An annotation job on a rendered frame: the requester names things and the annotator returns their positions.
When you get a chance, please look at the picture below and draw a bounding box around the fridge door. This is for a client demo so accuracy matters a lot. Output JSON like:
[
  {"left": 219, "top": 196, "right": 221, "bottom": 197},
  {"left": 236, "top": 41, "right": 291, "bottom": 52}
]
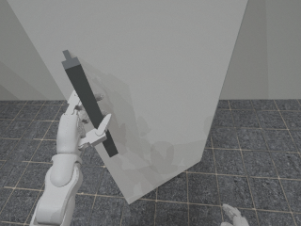
[{"left": 7, "top": 0, "right": 248, "bottom": 204}]

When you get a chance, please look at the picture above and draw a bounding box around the left robot forearm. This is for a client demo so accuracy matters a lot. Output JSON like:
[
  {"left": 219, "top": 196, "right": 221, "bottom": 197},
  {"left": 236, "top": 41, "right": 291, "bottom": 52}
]
[{"left": 29, "top": 153, "right": 83, "bottom": 226}]

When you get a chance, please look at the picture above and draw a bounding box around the left robot hand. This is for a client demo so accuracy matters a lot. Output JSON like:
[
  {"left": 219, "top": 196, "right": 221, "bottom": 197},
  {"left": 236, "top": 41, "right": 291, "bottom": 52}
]
[{"left": 56, "top": 90, "right": 112, "bottom": 156}]

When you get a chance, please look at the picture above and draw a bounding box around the handle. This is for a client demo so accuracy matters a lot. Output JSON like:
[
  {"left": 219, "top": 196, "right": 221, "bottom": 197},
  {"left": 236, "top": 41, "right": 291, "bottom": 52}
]
[{"left": 61, "top": 50, "right": 119, "bottom": 157}]

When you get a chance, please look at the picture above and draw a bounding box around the right robot hand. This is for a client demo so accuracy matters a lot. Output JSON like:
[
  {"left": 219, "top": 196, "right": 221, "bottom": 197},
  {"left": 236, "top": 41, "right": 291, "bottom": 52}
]
[{"left": 220, "top": 203, "right": 249, "bottom": 226}]

